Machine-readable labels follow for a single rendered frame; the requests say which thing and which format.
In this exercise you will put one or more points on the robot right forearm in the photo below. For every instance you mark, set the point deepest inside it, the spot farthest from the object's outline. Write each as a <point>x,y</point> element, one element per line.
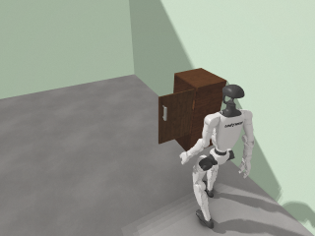
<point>247,151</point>

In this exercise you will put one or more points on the robot left forearm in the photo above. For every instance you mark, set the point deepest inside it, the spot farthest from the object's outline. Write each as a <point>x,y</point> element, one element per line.
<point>195,149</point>

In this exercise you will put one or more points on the right robot foot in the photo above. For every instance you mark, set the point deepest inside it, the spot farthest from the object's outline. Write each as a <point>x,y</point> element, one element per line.
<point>209,193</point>

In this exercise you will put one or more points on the right robot thigh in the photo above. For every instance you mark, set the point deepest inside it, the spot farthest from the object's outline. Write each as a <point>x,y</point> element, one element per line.
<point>231,156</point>

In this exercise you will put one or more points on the robot left upper arm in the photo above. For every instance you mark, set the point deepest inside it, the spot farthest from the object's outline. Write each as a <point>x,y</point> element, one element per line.
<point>210,122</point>

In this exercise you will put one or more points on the right robot hand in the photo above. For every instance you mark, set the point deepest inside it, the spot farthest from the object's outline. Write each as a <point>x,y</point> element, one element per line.
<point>244,165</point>

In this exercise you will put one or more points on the robot right upper arm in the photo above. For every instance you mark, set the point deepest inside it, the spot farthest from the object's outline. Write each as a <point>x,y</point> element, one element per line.
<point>248,137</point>

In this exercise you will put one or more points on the cupboard door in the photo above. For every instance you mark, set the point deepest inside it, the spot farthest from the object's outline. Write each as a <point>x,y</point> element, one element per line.
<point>178,115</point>

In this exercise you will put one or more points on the left robot hand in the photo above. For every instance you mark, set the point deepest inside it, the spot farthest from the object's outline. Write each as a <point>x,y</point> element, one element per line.
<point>185,159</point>

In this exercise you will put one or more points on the handle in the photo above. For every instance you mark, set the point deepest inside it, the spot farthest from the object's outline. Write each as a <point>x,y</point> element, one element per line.
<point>164,113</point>

